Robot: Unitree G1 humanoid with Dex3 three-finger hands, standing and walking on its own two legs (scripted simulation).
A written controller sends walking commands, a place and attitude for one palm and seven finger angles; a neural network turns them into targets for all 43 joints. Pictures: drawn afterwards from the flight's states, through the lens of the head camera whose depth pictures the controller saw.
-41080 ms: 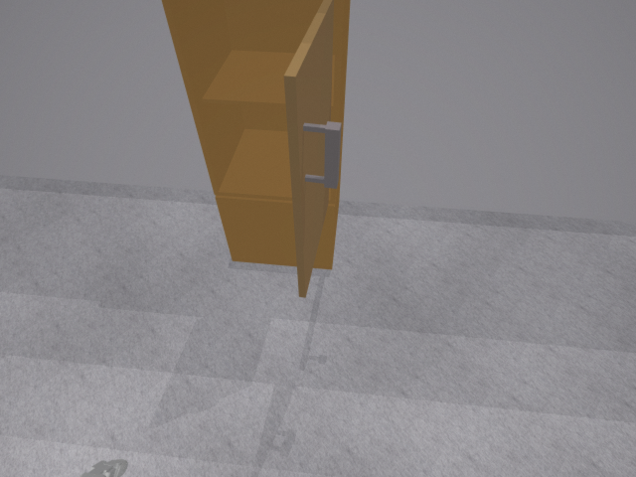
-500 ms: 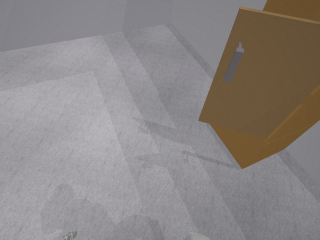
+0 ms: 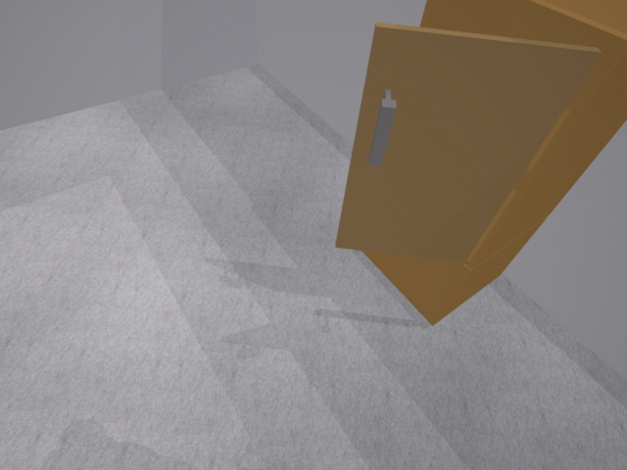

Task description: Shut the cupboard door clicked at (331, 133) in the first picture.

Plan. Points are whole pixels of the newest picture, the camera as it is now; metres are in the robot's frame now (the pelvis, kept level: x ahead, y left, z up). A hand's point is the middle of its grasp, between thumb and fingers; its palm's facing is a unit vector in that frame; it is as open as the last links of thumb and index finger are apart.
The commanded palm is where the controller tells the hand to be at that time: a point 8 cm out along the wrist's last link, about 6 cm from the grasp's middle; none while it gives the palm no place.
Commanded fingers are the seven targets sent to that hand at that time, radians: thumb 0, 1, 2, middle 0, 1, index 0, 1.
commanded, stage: take the last steps up to it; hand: left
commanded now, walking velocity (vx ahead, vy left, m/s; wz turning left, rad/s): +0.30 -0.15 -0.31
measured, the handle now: (381, 127) +0.70 -0.09 +0.05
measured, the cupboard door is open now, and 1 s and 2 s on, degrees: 49 49 49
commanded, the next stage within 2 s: come to a stop and stand still in 0.68 s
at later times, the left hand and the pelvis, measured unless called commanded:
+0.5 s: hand (269, 394) +0.25 +0.08 -0.16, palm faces -0.19 -0.96 -0.20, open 7.3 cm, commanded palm none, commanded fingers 0.00 0.90 0.90 -0.20 -0.30 -0.20 -0.30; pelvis +0.10 -0.09 +0.00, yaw -8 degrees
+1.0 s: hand (308, 370) +0.30 +0.02 -0.17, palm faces -0.09 -0.98 -0.17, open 7.3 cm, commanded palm none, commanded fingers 0.00 0.90 0.90 -0.20 -0.30 -0.20 -0.30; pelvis +0.24 -0.16 +0.01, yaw -8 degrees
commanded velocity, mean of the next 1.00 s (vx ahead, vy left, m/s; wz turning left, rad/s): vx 0.11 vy -0.09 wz -0.08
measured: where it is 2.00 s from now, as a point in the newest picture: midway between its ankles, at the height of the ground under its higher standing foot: outside the picture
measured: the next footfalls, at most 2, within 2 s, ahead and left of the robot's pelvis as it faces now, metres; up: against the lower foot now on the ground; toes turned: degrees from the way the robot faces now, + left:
right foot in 0.44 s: +0.16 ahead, -0.22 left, +0.00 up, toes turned -12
left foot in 0.78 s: +0.30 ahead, -0.05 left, +0.00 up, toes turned +0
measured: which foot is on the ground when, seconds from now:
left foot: down 0.00-0.44, up 0.46-0.76, down 0.78-1.00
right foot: up 0.00-0.42, down 0.44-0.78, up 0.80-1.00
